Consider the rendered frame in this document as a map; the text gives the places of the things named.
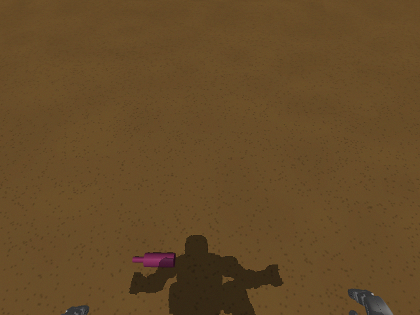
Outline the right robot hand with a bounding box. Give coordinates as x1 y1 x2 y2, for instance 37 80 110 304
348 289 394 315

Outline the bottle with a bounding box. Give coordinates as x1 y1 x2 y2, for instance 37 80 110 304
133 253 176 268

